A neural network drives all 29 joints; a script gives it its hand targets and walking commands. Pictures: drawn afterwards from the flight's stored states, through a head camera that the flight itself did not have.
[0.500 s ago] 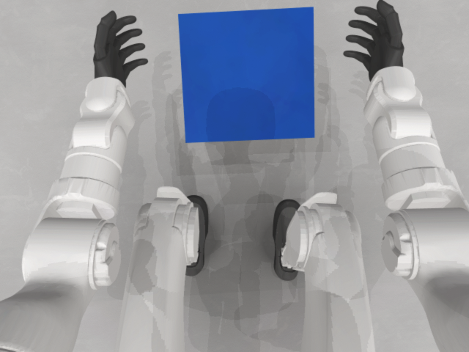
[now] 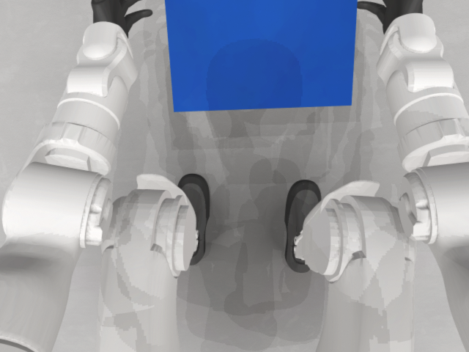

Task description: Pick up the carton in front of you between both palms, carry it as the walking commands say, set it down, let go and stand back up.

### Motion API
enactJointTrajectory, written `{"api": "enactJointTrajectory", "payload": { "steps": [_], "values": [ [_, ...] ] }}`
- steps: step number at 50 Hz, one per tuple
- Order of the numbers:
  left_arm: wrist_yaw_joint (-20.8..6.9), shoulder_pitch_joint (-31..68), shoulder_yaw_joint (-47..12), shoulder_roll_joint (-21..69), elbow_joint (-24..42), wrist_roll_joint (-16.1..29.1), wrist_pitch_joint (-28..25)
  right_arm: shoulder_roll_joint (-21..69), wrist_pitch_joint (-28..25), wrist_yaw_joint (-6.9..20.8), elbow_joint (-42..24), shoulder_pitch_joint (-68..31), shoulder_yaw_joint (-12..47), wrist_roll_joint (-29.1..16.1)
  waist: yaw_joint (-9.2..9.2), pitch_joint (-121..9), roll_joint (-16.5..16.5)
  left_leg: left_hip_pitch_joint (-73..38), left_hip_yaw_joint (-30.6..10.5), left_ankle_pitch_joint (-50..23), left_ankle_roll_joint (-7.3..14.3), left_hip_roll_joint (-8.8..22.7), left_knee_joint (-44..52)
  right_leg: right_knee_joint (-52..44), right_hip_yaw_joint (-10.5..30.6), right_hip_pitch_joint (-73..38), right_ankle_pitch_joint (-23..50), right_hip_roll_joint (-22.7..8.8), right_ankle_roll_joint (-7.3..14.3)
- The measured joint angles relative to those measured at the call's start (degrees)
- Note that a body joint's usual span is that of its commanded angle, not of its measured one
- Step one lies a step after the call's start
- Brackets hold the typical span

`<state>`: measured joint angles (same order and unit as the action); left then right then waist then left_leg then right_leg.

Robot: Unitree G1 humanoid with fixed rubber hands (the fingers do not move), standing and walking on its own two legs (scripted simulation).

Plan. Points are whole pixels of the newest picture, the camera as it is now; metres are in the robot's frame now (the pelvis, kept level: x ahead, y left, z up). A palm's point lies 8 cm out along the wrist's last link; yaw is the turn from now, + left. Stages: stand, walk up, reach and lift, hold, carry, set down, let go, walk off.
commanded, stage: reach and lift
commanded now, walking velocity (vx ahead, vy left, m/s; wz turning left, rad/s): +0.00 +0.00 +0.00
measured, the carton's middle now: (256, 41) +0.51 -0.01 -0.24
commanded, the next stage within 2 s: none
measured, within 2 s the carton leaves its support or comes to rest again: leaves its support in 0.64 s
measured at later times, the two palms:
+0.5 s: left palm (138, 20) +0.52 +0.14 -0.16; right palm (376, 11) +0.53 -0.16 -0.17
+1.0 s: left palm out of the picture +0.49 +0.13 +0.00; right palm out of the picture +0.49 -0.17 +0.00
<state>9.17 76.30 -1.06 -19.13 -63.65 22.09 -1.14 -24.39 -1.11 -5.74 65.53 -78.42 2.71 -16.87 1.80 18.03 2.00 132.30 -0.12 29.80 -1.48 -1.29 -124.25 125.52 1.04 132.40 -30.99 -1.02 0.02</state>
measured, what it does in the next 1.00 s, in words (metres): rises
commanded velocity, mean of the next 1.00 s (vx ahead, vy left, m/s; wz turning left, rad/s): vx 0.00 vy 0.00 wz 0.00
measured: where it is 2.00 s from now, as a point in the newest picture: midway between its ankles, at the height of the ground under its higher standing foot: (244, 237)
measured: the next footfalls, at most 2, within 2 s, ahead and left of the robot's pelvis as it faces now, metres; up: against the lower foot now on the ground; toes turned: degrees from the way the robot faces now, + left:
none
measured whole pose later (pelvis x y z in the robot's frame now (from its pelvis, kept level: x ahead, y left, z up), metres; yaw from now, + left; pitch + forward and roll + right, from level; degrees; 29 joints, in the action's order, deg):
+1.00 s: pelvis +0.00 +0.01 +0.06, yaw -3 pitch +39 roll +1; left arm 7.5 60.1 24.7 -1.1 -47.3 -4.0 14.2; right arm -7.4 14.4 -4.4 53.3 -63.8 -19.0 4.7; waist 0.7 -4.7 0.4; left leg 121.8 -1.4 30.2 -2.3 -3.6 -113.6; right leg 113.6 2.5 122.8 -29.6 2.7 -1.7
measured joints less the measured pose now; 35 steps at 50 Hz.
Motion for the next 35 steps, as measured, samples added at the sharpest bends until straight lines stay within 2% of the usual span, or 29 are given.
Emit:
{"api": "enactJointTrajectory", "payload": {
  "steps": [9, 15, 17, 19, 22, 26, 30, 35],
  "values": [
    [-0.27, -2.46, 3.89, 3.48, -1.28, -5.08, -0.57, 3.25, -0.32, 0.45, 2.7, 1.57, -2.67, 3.23, -0.08, -4.11, -0.56, -0.37, -0.16, 0.39, -0.19, -0.05, 1.77, -1.76, -0.16, -0.36, -0.38, -0.05, 0.11],
    [-0.18, 0.18, 2.19, 4.32, -2.33, -4.62, -1.08, 4.84, -1.16, 0.15, 3.3, -0.41, -0.72, 2.81, -0.2, -3.09, -0.36, -0.33, -0.13, -0.5, -0.29, -0.26, 2.77, -2.6, -0.12, -0.33, 0.34, -0.21, 0.2],
    [0.06, 1.96, 2.1, 5.21, -3.2, -5.0, -1.31, 5.41, -1.51, -0.99, 3.95, -1.63, -0.64, 3.03, -0.29, -2.44, -0.22, -0.43, -0.2, -0.76, -0.33, -0.34, 2.96, -2.79, -0.18, -0.48, 0.54, -0.27, 0.21],
    [1.88, 3.07, 3.1, 5.8, -4.24, -5.41, -1.69, 5.53, -1.77, -1.93, 4.51, -2.44, -0.3, 2.78, -0.26, -1.95, -0.09, -0.57, -0.25, -0.87, -0.3, -0.3, 3.04, -2.94, -0.23, -0.63, 0.7, -0.21, 0.19],
    [2.81, 3.7, 4.29, 6.11, -5.46, -5.56, -2.45, 5.96, -2.16, -2.43, 6.58, -3.98, 0.38, 2.42, -0.32, -1.81, -0.01, -0.56, -0.22, -1.01, -0.19, -0.11, 3.05, -3.02, -0.19, -0.5, 1.03, 0.02, 0.2],
    [2.29, 4.52, 7.39, 6.29, -6.2, -7.3, -1.26, 6.12, -0.74, -2.23, 8.75, -6.08, -0.03, 3.68, -0.37, -1.84, -0.07, -0.09, -0.08, -1.26, -0.16, 0.05, 2.28, -2.27, 0.01, 0.17, 1.52, 0.34, 0.17],
    [2.25, 4.63, 7.99, 6.14, -5.36, -8.01, 1.11, 6.03, 1.99, -2.48, 7.19, -5.93, 0.13, 3.68, -0.36, -1.92, 0.1, 0.49, -0.12, -1.4, -0.25, -0.18, 0.96, -0.99, 0.14, 0.77, 1.71, 0.49, 0.07],
    [3.01, 0.67, 6.19, 6.12, 0.32, -5.4, 3.61, 6.31, 4.66, -3.84, 0.47, -1.14, 1.4, 2.2, -0.14, -3.1, 0.62, -0.53, -0.75, -0.55, -0.87, -1.01, -0.25, -0.19, 0.15, -0.32, 1.33, 0.95, -0.33]
  ]
}}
